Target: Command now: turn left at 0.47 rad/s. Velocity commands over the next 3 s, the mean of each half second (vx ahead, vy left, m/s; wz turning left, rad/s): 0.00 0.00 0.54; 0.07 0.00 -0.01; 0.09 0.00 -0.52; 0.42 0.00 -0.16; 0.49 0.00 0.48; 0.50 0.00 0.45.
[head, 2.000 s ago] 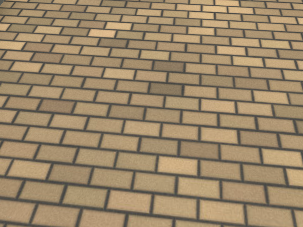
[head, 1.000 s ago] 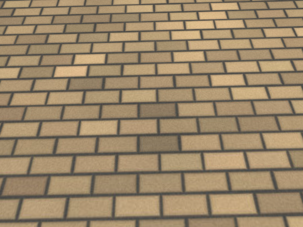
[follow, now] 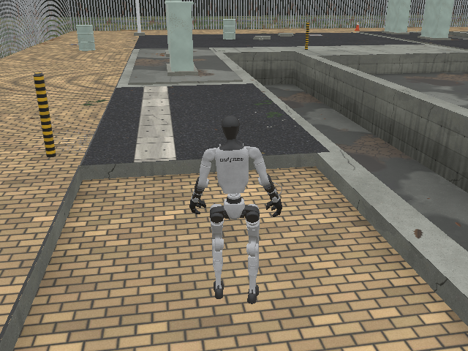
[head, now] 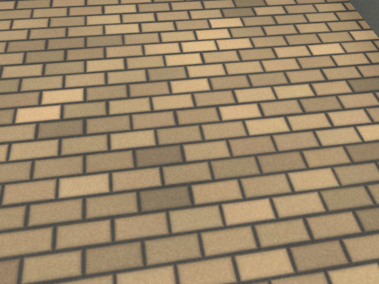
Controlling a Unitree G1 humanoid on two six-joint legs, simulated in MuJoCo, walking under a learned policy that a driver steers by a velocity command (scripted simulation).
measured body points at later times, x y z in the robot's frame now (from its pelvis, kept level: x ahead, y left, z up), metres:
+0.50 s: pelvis +0.02 +0.03 +0.01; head +0.05 +0.06 +0.46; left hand +0.09 +0.35 -0.10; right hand +0.25 -0.21 -0.07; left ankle +0.01 +0.11 -0.73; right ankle +0.09 -0.13 -0.70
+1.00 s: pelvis +0.07 +0.02 +0.00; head +0.10 +0.04 +0.45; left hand +0.12 +0.33 -0.11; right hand +0.29 -0.21 -0.08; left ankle +0.02 +0.15 -0.73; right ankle +0.07 -0.10 -0.71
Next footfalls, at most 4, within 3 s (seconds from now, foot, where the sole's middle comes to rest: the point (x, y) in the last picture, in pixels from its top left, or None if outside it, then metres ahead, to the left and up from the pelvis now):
0.02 left None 0.05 0.11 -0.77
0.60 right None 0.12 -0.09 -0.77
0.88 left None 0.06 0.16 -0.77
1.22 right None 0.15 -0.10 -0.77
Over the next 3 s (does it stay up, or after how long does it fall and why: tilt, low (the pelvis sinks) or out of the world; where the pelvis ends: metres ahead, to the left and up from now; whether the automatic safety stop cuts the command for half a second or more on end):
stays up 0.82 0.07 0.01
